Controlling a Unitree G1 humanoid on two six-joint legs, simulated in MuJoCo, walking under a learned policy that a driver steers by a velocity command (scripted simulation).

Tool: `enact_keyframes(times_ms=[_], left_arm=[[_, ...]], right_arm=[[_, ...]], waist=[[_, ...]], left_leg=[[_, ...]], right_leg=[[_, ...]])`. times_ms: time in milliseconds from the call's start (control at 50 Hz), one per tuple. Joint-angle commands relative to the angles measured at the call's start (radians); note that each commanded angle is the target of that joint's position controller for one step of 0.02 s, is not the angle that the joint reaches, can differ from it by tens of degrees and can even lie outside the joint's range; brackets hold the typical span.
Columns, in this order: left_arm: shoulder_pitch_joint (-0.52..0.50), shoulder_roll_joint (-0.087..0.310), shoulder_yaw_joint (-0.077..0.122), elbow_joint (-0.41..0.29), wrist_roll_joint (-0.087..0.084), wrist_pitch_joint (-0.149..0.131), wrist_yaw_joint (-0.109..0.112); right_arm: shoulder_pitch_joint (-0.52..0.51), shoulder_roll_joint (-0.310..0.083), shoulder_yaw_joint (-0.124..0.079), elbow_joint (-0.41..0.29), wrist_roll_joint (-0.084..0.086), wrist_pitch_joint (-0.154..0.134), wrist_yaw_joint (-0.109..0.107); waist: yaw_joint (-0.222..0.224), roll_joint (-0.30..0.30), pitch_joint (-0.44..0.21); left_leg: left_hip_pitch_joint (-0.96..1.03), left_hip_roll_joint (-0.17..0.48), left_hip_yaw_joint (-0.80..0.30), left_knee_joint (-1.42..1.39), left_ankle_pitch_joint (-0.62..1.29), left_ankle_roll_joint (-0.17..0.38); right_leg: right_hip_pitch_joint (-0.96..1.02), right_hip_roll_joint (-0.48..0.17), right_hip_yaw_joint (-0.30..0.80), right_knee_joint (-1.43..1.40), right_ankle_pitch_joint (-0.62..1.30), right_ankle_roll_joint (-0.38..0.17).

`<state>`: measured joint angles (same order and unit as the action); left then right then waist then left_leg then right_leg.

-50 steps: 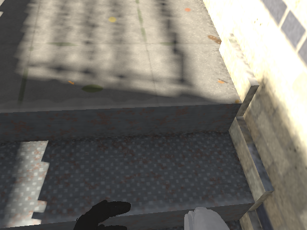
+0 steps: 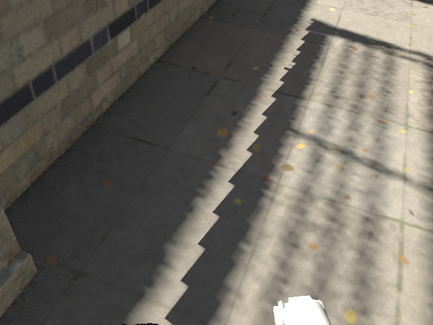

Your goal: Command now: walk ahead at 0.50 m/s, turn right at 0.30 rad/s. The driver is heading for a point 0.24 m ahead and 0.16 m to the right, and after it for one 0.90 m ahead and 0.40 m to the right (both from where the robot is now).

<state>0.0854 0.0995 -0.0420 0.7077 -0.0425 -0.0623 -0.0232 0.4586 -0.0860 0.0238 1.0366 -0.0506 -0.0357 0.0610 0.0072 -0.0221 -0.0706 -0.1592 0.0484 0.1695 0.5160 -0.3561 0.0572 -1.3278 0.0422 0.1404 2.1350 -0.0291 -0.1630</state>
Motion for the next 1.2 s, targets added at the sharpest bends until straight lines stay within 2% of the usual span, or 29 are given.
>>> enact_keyframes(times_ms=[20,80,120,160,180,200,220,240,260,280,300,320,340,380,460,500,600,660,700,800,820,840,860,880,900,940,1000,1100,1200], left_arm=[[-0.173,-0.016,-0.037,-0.126,0.021,0.026,0.024],[-0.225,0.002,-0.043,-0.136,0.004,0.008,-0.003],[-0.186,0.020,-0.038,-0.127,0.011,-0.007,-0.041],[-0.136,0.089,-0.003,-0.108,0.040,0.010,-0.065],[-0.022,0.147,0.019,-0.084,0.049,0.037,-0.067],[0.085,0.200,0.041,-0.058,0.049,0.056,-0.069],[0.202,0.276,0.069,-0.032,0.074,0.071,-0.074],[0.124,0.356,0.081,-0.051,0.102,0.078,-0.067],[0.094,0.318,0.073,-0.055,0.139,0.072,-0.035],[0.110,0.226,0.046,-0.044,0.121,0.048,-0.021],[0.105,0.136,0.030,-0.019,0.067,0.030,-0.020],[0.095,0.120,0.038,0.004,0.053,0.008,-0.019],[0.084,0.111,0.040,0.007,0.052,-0.007,-0.017],[0.100,0.124,0.048,0.013,0.050,-0.018,-0.010],[0.119,0.243,0.093,-0.045,0.006,0.011,0.018],[0.177,0.250,0.097,-0.066,0.036,0.018,0.043],[0.207,0.277,0.111,-0.134,0.029,0.082,0.092],[0.206,0.262,0.114,-0.168,0.036,0.095,0.090],[0.206,0.260,0.118,-0.178,0.036,0.102,0.090],[0.109,0.263,0.124,-0.221,0.002,0.087,0.054],[0.090,0.242,0.117,-0.238,0.008,0.075,0.041],[0.150,0.185,0.096,-0.239,0.027,0.076,0.032],[0.219,0.192,0.101,-0.244,0.020,0.073,0.041],[0.315,0.316,0.133,-0.194,0.031,0.076,0.038],[0.257,0.366,0.148,-0.160,0.025,0.092,0.039],[0.159,0.314,0.133,-0.165,0.018,0.117,0.049],[0.132,0.234,0.105,-0.166,0.000,0.123,0.051],[0.067,0.242,0.108,-0.186,0.007,0.111,0.063],[0.049,0.219,0.103,-0.185,0.020,0.114,0.045]], right_arm=[[-0.075,-0.077,0.020,-0.039,0.001,-0.025,-0.026],[0.053,-0.156,0.016,0.031,0.026,-0.043,-0.079],[-0.022,-0.183,0.018,0.020,0.041,-0.023,-0.101],[-0.027,-0.329,-0.019,-0.032,0.074,-0.027,-0.132],[-0.085,-0.381,-0.034,-0.054,0.076,-0.023,-0.141],[-0.159,-0.397,-0.047,-0.089,0.079,-0.012,-0.136],[-0.182,-0.385,-0.056,-0.143,0.068,-0.015,-0.141],[-0.121,-0.189,-0.018,-0.220,0.037,-0.041,-0.094],[-0.148,-0.173,-0.031,-0.236,0.029,-0.082,-0.037],[-0.170,-0.179,-0.038,-0.278,0.045,-0.093,-0.010],[-0.241,-0.129,-0.020,-0.323,0.028,-0.087,-0.008],[-0.254,-0.125,-0.016,-0.346,0.003,-0.083,-0.015],[-0.219,-0.134,-0.013,-0.359,0.003,-0.074,-0.023],[-0.213,-0.128,-0.002,-0.388,0.014,-0.071,-0.023],[-0.331,-0.172,-0.002,-0.490,0.010,-0.052,-0.098],[-0.396,-0.185,-0.011,-0.513,0.024,-0.046,-0.122],[-0.485,-0.181,-0.017,-0.535,0.045,-0.037,-0.117],[-0.501,-0.198,-0.031,-0.527,0.054,-0.041,-0.107],[-0.507,-0.215,-0.045,-0.528,0.040,-0.053,-0.094],[-0.418,-0.247,-0.091,-0.500,0.058,-0.059,-0.096],[-0.361,-0.276,-0.105,-0.487,0.053,-0.062,-0.096],[-0.323,-0.327,-0.111,-0.501,0.034,-0.057,-0.098],[-0.348,-0.330,-0.113,-0.521,0.006,-0.042,-0.100],[-0.333,-0.269,-0.106,-0.524,0.023,-0.034,-0.107],[-0.357,-0.211,-0.090,-0.543,0.027,-0.029,-0.119],[-0.350,-0.236,-0.086,-0.538,0.025,-0.007,-0.138],[-0.347,-0.254,-0.084,-0.528,0.023,0.010,-0.147],[-0.327,-0.265,-0.087,-0.506,0.025,0.022,-0.136],[-0.328,-0.292,-0.103,-0.482,0.042,0.026,-0.121]], waist=[[0.003,0.153,0.190],[-0.032,0.146,0.138],[0.048,0.085,0.032],[0.098,0.192,-0.122],[0.165,0.277,-0.195],[0.217,0.313,-0.216],[0.255,0.240,-0.245],[0.080,-0.253,-0.294],[0.047,-0.221,-0.346],[0.020,-0.094,-0.240],[-0.004,0.039,-0.083],[-0.045,0.121,0.003],[-0.077,0.125,0.016],[-0.104,0.090,0.026],[-0.073,0.064,0.013],[-0.028,-0.032,-0.091],[0.022,-0.068,-0.120],[0.041,-0.107,-0.089],[0.039,-0.084,-0.050],[-0.018,-0.145,-0.035],[-0.034,-0.127,-0.079],[-0.018,0.066,-0.181],[0.028,0.374,-0.167],[0.054,0.317,-0.193],[0.017,0.195,-0.098],[0.007,0.099,-0.014],[-0.006,0.135,-0.006],[-0.027,0.168,-0.040],[-0.038,0.174,-0.001]], left_leg=[[-0.382,0.123,0.000,-0.393,0.336,-0.039],[0.024,0.190,-0.004,-0.456,0.610,-0.018],[0.098,0.141,0.137,-0.350,1.290,-0.072],[0.201,0.238,0.065,-0.243,1.918,-0.009],[0.341,0.281,0.029,-0.117,2.146,0.011],[0.437,0.272,0.024,0.072,2.144,0.011],[0.225,0.240,-0.018,0.328,1.853,0.023],[-0.159,-0.073,-0.061,0.738,0.354,-0.040],[-0.358,-0.210,-0.329,1.196,0.057,-0.042],[-0.459,-0.176,-0.381,1.341,0.068,-0.010],[-0.570,-0.157,-0.345,1.380,0.046,0.003],[-0.624,-0.118,-0.333,1.344,0.053,0.018],[-0.615,-0.083,-0.324,1.320,0.061,0.031],[-0.662,-0.070,-0.308,1.338,0.078,0.036],[-0.632,-0.037,-0.202,0.805,0.125,-0.039],[-0.655,-0.044,-0.194,0.765,0.175,-0.075],[-0.659,-0.075,-0.241,0.487,0.201,-0.124],[-0.651,-0.080,-0.268,0.394,0.163,-0.128],[-0.656,-0.079,-0.298,0.347,0.116,-0.121],[-0.211,-0.115,-0.244,-0.081,0.245,-0.077],[-0.056,-0.061,-0.268,-0.146,0.389,-0.047],[0.170,0.142,-0.448,-0.085,0.685,0.052],[0.261,0.358,-0.754,-0.110,1.020,0.230],[0.168,0.452,-0.841,-0.105,0.927,0.288],[0.089,0.369,-0.693,-0.078,0.799,0.233],[-0.045,0.244,-0.502,-0.138,0.489,0.149],[-0.086,0.169,-0.331,-0.195,0.432,0.173],[0.032,0.197,-0.322,-0.229,0.264,0.217],[-0.044,0.223,-0.273,-0.254,0.117,0.211]], right_leg=[[0.081,0.007,-0.227,-0.169,0.052,0.052],[-0.056,-0.056,-0.253,-0.262,-0.052,0.039],[0.230,-0.026,-0.355,-0.555,-0.129,-0.023],[0.557,0.034,-0.434,-0.810,-0.216,-0.022],[0.634,0.061,-0.380,-0.906,-0.329,-0.025],[0.696,0.080,-0.302,-1.113,-0.381,-0.039],[0.951,0.062,-0.046,-1.250,-0.334,-0.067],[1.160,-0.141,0.462,-1.487,-0.086,-0.220],[1.198,-0.239,0.836,-1.784,-0.041,-0.280],[1.099,-0.232,0.736,-1.775,-0.041,-0.206],[0.979,-0.191,0.603,-1.703,-0.086,-0.149],[0.932,-0.143,0.454,-1.665,-0.060,-0.102],[0.897,-0.094,0.353,-1.654,-0.063,-0.063],[0.928,-0.055,0.282,-1.700,0.012,-0.042],[0.962,0.023,0.133,-1.744,0.304,0.059],[1.100,-0.038,0.196,-1.728,0.507,0.054],[1.213,-0.086,0.284,-1.704,0.364,0.078],[1.263,-0.120,0.358,-1.690,0.316,0.042],[1.310,-0.140,0.413,-1.673,0.296,0.014],[1.194,-0.041,0.397,-1.564,0.427,0.038],[1.161,-0.005,0.366,-1.477,0.354,0.061],[1.034,0.055,0.289,-1.256,-0.069,0.104],[0.779,0.213,0.165,-1.064,-0.724,0.167],[0.787,0.098,0.103,-0.872,-0.722,0.228],[0.756,0.059,0.070,-0.813,-0.617,0.260],[0.731,0.016,0.022,-0.749,-0.479,0.256],[0.738,0.005,-0.066,-0.726,-0.377,0.270],[0.692,-0.055,-0.073,-0.913,-0.355,0.281],[0.820,-0.099,-0.139,-1.167,-0.381,0.233]])
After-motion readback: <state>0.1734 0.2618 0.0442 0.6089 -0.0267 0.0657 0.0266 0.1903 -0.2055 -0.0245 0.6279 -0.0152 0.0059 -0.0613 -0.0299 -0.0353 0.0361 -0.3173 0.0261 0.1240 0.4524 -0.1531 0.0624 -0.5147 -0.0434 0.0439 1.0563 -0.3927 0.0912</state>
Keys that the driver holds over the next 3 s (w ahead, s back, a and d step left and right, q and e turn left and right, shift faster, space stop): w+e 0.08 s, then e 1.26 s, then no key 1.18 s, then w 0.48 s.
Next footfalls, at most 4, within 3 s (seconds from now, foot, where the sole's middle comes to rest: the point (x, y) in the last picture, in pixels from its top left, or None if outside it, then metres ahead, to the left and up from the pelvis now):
0.20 right None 0.31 -0.06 -0.61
0.84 left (200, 323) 0.53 0.04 -0.61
1.34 right None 0.32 -0.09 -0.61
1.76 left None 0.50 0.09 -0.61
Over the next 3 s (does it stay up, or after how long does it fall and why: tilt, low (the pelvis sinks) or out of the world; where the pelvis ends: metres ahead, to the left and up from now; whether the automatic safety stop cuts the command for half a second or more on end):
stays up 0.47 -0.04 0.17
